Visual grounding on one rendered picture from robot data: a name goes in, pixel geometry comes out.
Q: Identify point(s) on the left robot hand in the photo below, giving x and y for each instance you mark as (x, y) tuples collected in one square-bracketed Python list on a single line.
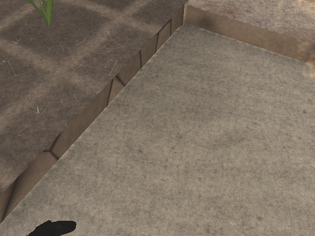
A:
[(55, 228)]

